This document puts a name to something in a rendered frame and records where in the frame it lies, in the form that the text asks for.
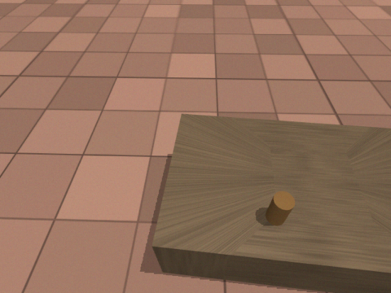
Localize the can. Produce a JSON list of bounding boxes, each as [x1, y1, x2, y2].
[[266, 191, 295, 226]]

